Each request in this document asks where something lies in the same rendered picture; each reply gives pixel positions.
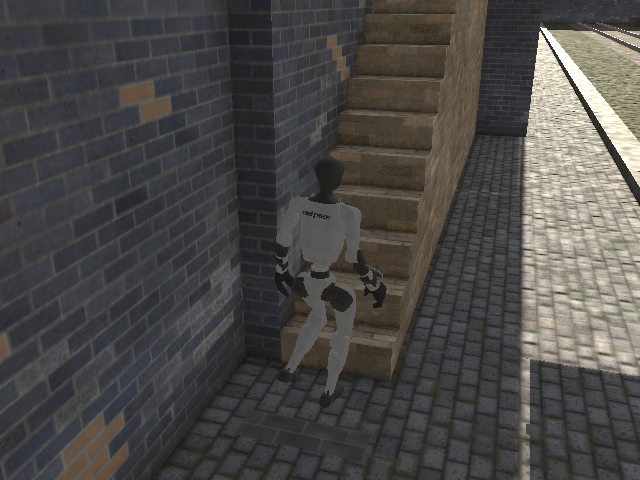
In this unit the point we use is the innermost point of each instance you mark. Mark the stairs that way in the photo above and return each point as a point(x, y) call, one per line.
point(404, 140)

